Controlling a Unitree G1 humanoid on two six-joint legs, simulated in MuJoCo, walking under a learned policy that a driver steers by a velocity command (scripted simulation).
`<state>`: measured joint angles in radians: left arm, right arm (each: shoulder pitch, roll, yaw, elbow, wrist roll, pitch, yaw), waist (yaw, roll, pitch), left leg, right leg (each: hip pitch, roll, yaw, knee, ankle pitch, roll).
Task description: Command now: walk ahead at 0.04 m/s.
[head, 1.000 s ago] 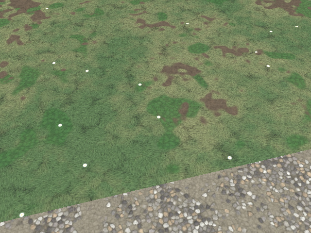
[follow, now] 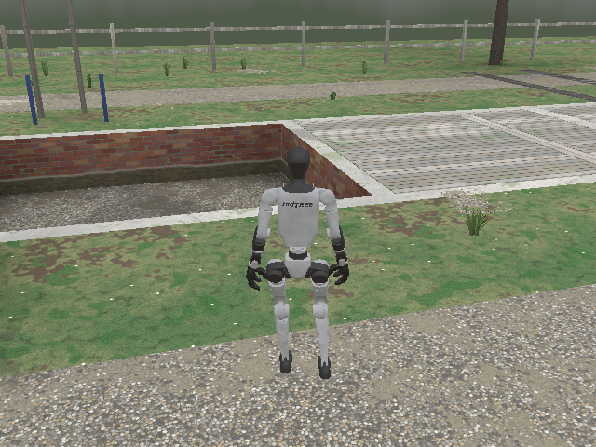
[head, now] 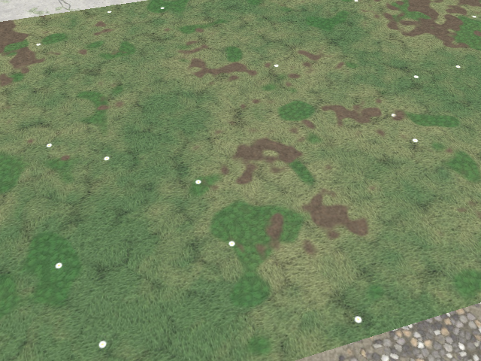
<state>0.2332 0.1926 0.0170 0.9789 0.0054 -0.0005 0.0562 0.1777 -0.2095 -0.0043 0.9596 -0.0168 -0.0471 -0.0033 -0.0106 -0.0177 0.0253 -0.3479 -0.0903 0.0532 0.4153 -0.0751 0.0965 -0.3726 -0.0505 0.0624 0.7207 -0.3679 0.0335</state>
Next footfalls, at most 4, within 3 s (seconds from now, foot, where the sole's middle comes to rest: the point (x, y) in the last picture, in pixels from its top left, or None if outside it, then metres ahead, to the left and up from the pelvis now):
0.06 right None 0.07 -0.14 -0.77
1.36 right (291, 336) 0.56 -0.11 -0.77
1.92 left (205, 248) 0.85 0.14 -0.77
2.46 right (272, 172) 1.18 -0.10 -0.77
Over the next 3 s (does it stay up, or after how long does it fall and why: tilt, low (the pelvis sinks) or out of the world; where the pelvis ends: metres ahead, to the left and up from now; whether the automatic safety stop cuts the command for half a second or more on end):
stays up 1.26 0.07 -0.01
